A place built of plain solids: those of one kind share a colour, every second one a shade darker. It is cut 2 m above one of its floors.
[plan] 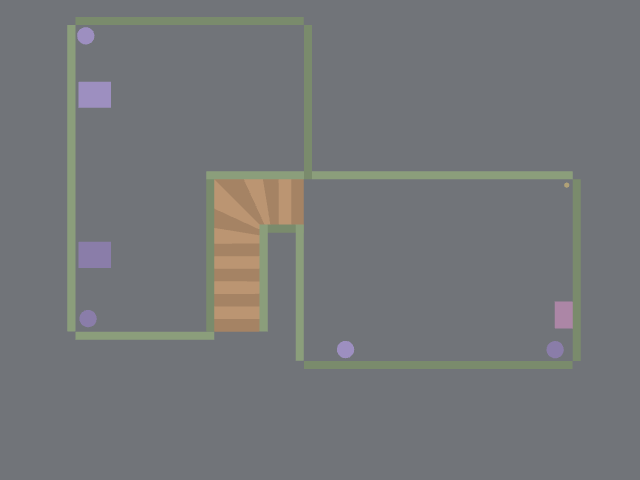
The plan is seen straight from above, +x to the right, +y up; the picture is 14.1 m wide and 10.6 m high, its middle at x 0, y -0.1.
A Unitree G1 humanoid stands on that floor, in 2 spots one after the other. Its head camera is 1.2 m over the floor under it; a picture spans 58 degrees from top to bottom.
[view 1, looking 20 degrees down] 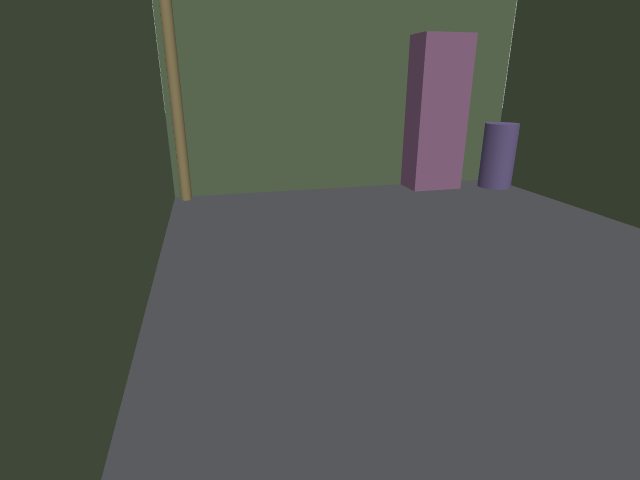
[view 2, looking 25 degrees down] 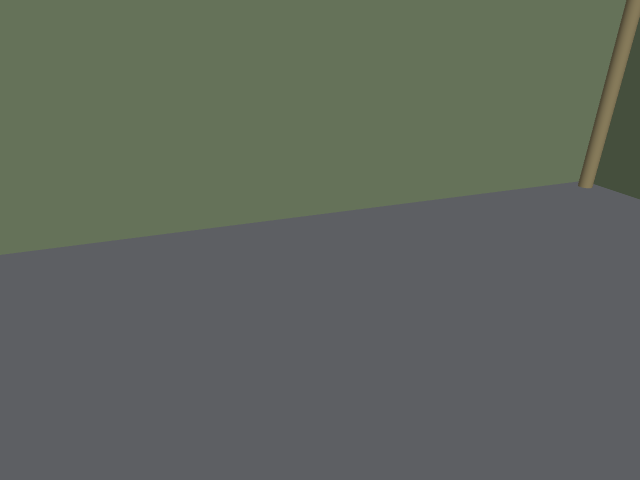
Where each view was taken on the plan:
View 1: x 0.64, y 0.81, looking -14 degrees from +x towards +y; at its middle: ground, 3.51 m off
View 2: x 2.00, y -1.62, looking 71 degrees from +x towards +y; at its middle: ground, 2.84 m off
